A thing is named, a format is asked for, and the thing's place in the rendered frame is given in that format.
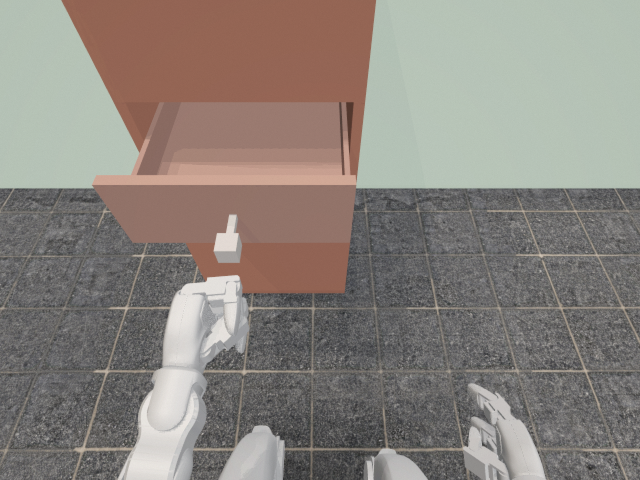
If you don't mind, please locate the robot left thigh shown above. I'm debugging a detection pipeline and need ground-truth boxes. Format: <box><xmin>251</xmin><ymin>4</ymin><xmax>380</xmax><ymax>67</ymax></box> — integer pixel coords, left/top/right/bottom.
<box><xmin>218</xmin><ymin>432</ymin><xmax>285</xmax><ymax>480</ymax></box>

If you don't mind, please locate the right robot hand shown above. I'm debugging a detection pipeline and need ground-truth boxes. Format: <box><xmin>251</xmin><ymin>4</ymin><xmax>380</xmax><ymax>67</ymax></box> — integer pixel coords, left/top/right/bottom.
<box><xmin>463</xmin><ymin>383</ymin><xmax>546</xmax><ymax>480</ymax></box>

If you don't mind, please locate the drawer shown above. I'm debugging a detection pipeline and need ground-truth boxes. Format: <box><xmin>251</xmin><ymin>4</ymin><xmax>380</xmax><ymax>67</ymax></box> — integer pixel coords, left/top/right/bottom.
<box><xmin>92</xmin><ymin>102</ymin><xmax>356</xmax><ymax>243</ymax></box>

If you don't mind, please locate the cabinet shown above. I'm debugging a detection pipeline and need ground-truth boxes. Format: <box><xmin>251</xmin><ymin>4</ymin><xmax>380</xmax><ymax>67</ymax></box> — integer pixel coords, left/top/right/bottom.
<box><xmin>61</xmin><ymin>0</ymin><xmax>376</xmax><ymax>293</ymax></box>

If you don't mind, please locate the left robot shin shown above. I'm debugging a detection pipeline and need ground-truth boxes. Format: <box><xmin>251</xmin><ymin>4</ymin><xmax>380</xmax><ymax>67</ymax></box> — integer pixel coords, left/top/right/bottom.
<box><xmin>252</xmin><ymin>425</ymin><xmax>272</xmax><ymax>434</ymax></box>

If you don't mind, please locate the left robot hand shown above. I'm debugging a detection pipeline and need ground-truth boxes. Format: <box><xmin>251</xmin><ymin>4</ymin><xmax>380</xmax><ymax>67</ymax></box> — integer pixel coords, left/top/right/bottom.
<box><xmin>162</xmin><ymin>275</ymin><xmax>249</xmax><ymax>374</ymax></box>

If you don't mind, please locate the handle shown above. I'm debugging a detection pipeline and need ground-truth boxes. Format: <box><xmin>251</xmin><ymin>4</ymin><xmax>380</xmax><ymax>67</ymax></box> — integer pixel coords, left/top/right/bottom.
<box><xmin>214</xmin><ymin>214</ymin><xmax>242</xmax><ymax>263</ymax></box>

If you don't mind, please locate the left robot forearm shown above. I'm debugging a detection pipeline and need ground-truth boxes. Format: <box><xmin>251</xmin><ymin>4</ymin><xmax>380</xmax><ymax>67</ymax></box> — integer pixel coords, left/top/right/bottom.
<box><xmin>117</xmin><ymin>366</ymin><xmax>207</xmax><ymax>480</ymax></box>

